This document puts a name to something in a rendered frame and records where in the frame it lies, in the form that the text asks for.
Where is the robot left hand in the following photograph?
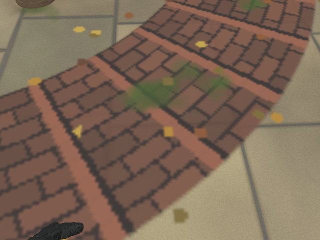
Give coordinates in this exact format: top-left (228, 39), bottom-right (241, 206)
top-left (28, 222), bottom-right (84, 240)

